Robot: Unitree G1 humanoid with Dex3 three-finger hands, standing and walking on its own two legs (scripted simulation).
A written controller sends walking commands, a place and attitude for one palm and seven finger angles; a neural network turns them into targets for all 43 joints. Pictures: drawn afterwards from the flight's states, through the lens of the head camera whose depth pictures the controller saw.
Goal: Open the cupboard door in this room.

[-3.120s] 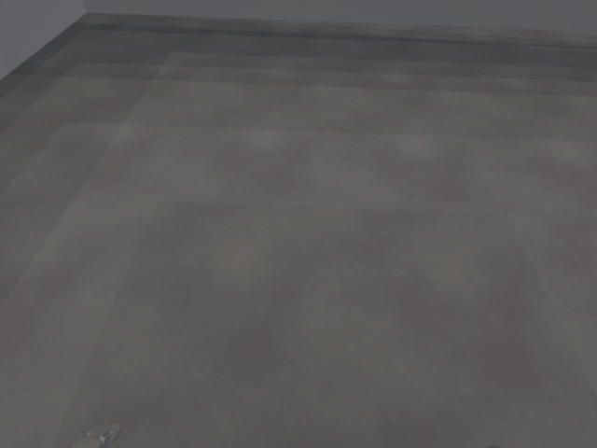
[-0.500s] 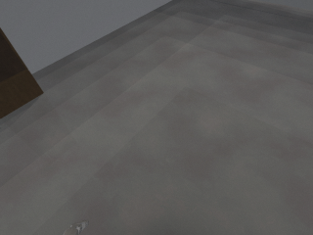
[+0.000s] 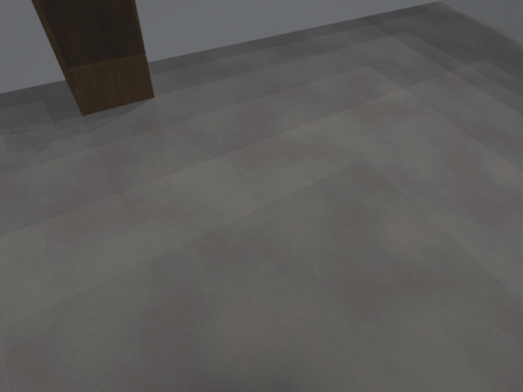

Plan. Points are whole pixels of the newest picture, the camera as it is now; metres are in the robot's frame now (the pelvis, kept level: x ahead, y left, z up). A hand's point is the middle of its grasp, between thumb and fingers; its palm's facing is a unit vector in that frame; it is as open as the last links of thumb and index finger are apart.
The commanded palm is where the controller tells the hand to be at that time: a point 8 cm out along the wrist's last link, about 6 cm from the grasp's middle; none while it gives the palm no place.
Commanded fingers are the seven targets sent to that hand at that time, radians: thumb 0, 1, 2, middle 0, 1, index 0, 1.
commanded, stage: turn or walk to find it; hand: left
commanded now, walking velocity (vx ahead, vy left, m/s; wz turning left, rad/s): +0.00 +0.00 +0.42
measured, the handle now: out of the picture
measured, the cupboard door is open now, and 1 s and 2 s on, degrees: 0 0 0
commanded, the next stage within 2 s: stand and wait in 0.40 s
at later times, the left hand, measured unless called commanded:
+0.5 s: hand out of the picture +0.07 +0.21 -0.14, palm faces +0.18 -0.95 -0.25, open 7.4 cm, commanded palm none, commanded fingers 0.00 0.90 0.90 -0.20 -0.30 -0.20 -0.30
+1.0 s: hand out of the picture -0.11 +0.13 -0.17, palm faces +0.32 -0.93 -0.17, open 7.3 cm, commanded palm none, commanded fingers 0.00 0.90 0.90 -0.20 -0.30 -0.20 -0.30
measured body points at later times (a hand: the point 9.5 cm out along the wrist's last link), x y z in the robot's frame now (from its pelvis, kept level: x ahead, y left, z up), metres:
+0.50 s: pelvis -0.02 -0.01 +0.01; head +0.00 -0.02 +0.46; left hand +0.06 +0.25 -0.12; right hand +0.04 -0.25 -0.14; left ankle -0.02 +0.09 -0.72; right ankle -0.01 -0.13 -0.71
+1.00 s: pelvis -0.04 -0.03 +0.01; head -0.04 -0.01 +0.46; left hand -0.12 +0.18 -0.15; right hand +0.05 -0.24 -0.14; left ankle -0.10 +0.09 -0.73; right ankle -0.01 -0.12 -0.73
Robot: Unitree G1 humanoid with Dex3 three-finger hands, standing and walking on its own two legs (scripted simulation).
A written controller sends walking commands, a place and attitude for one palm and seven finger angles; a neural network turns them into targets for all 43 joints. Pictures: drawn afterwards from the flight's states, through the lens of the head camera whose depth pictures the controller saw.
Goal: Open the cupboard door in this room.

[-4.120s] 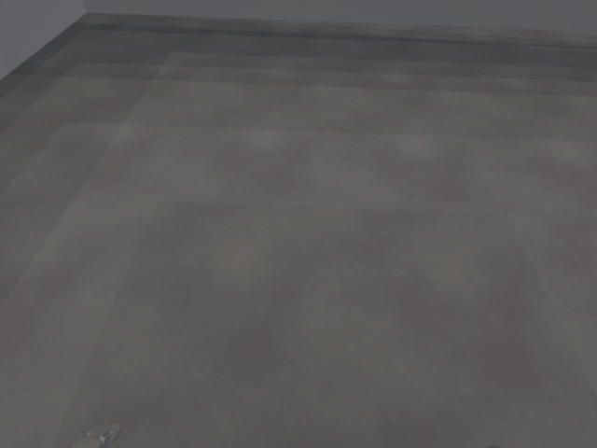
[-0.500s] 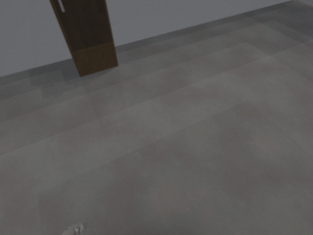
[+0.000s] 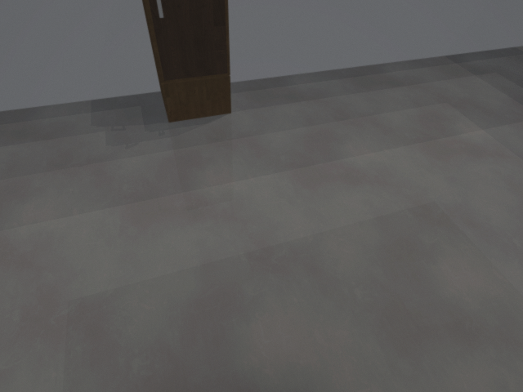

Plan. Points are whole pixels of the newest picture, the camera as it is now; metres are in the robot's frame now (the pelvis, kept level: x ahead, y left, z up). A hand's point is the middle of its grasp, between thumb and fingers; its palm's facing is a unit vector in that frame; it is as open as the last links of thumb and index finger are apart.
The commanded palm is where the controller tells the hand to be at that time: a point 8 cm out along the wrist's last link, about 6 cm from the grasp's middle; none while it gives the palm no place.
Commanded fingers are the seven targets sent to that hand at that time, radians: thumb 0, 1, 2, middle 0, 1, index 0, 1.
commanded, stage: stand and wait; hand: left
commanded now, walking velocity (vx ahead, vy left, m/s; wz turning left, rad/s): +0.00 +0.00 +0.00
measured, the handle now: out of the picture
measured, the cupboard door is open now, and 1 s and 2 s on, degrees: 0 0 0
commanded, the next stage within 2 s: turn or walk to find it in 0.30 s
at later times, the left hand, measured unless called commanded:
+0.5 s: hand out of the picture -0.04 +0.21 -0.17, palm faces +0.06 -0.98 -0.20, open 7.4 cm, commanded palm none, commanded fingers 0.00 0.90 0.90 -0.20 -0.30 -0.20 -0.30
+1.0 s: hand out of the picture +0.00 +0.20 -0.18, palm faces +0.16 -0.97 -0.18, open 7.3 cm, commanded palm none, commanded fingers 0.00 0.90 0.90 -0.20 -0.30 -0.20 -0.30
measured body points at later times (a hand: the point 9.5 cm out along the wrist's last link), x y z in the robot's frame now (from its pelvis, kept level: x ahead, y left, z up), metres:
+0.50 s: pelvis -0.02 +0.03 +0.00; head -0.01 +0.03 +0.45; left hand -0.04 +0.26 -0.16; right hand -0.04 -0.18 -0.16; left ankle -0.03 +0.13 -0.74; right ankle +0.01 -0.10 -0.74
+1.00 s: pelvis -0.01 +0.02 +0.00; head +0.00 +0.03 +0.45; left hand -0.01 +0.25 -0.16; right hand +0.06 -0.21 -0.15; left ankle -0.03 +0.12 -0.74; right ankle +0.01 -0.10 -0.74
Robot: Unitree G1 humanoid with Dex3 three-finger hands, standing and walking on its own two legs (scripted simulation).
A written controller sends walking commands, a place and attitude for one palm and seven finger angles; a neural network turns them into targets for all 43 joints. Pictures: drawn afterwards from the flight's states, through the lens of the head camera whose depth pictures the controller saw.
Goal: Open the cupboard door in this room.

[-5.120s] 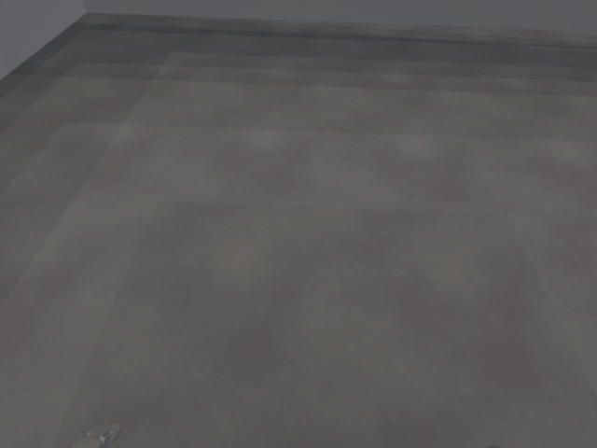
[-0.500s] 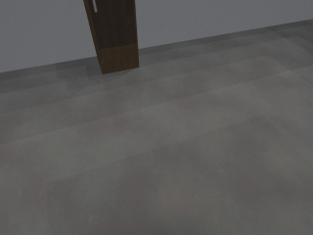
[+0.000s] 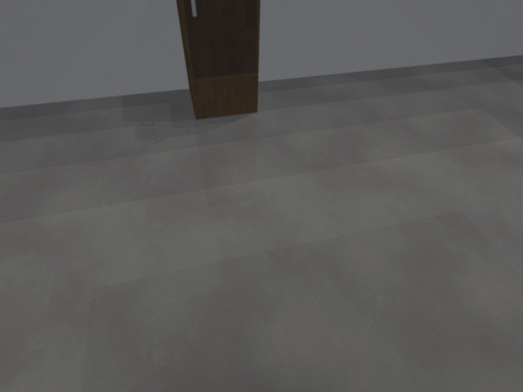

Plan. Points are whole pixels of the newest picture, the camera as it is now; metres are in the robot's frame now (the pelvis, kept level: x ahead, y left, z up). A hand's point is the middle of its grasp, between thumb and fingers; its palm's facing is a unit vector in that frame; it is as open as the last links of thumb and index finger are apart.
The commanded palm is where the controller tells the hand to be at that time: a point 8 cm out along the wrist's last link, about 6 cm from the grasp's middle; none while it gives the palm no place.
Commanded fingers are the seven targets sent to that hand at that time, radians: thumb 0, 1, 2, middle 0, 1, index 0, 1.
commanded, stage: stand and wait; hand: left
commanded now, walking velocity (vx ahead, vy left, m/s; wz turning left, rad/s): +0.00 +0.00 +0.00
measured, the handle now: out of the picture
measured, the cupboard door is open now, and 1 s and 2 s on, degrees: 0 0 0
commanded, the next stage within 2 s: turn or walk to find it in 0.40 s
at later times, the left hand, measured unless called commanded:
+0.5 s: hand out of the picture -0.01 +0.15 -0.17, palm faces +0.07 -0.98 -0.17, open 7.4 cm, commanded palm none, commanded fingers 0.00 0.90 0.90 -0.20 -0.30 -0.20 -0.30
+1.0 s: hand out of the picture +0.09 +0.26 -0.17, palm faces +0.22 -0.96 -0.16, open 7.4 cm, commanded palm none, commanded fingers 0.00 0.90 0.90 -0.20 -0.30 -0.20 -0.30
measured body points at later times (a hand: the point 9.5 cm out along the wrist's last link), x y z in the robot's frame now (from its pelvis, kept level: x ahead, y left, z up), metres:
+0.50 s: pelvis -0.01 -0.02 +0.00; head -0.01 -0.02 +0.45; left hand -0.01 +0.20 -0.16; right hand +0.00 -0.24 -0.16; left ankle -0.02 +0.10 -0.74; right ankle +0.00 -0.12 -0.74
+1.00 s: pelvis +0.09 +0.07 +0.01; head +0.09 +0.09 +0.46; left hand +0.08 +0.31 -0.15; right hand +0.07 -0.14 -0.14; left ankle +0.04 +0.13 -0.74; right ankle +0.12 -0.07 -0.65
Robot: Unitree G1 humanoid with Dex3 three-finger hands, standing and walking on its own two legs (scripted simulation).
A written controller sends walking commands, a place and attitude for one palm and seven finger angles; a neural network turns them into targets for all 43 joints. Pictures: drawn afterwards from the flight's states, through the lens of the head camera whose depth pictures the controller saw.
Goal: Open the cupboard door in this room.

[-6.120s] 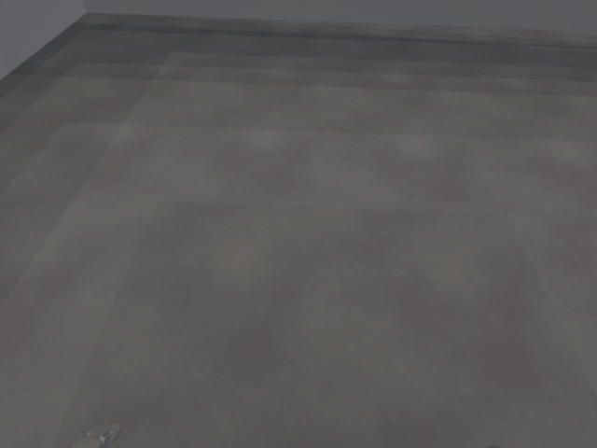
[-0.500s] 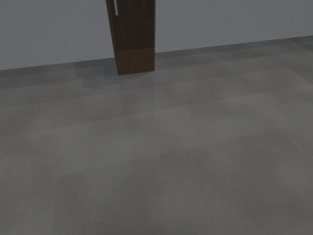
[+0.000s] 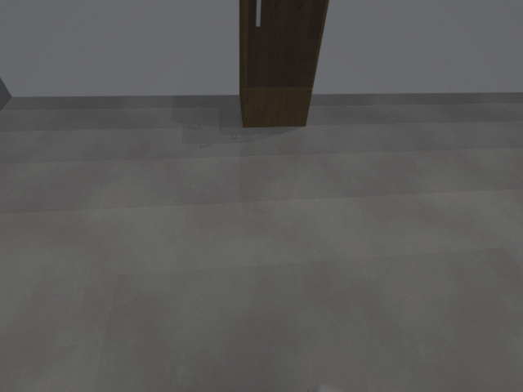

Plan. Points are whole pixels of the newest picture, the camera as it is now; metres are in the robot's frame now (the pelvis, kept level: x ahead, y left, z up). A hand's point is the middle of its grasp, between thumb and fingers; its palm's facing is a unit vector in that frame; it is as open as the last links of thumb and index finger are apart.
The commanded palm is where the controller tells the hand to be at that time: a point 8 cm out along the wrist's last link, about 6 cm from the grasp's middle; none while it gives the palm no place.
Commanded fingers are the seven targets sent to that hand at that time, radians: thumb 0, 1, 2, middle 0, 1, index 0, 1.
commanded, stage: stand and wait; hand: left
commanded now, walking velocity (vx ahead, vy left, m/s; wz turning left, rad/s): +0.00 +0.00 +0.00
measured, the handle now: (258, 8) +1.74 +0.06 -0.05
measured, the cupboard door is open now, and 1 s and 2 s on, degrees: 0 0 0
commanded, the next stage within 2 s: turn or walk to find it in 0.50 s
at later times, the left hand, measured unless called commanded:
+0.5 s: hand (185, 378) +0.19 +0.14 -0.17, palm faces +0.09 -0.96 -0.25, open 7.2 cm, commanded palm none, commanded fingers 0.00 0.90 0.90 -0.20 -0.30 -0.20 -0.30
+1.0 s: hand out of the picture +0.14 +0.15 -0.18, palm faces +0.15 -0.97 -0.20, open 7.4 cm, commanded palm none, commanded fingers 0.00 0.90 0.90 -0.20 -0.30 -0.20 -0.30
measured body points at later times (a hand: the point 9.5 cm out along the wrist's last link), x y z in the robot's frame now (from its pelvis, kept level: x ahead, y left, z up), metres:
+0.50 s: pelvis +0.14 -0.05 -0.01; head +0.17 -0.07 +0.44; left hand +0.18 +0.19 -0.15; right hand +0.18 -0.27 -0.18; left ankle +0.09 +0.11 -0.70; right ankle +0.19 -0.11 -0.74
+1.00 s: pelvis +0.18 -0.02 +0.00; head +0.19 -0.03 +0.45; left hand +0.13 +0.20 -0.16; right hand +0.22 -0.25 -0.17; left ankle +0.14 +0.10 -0.74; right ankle +0.19 -0.11 -0.74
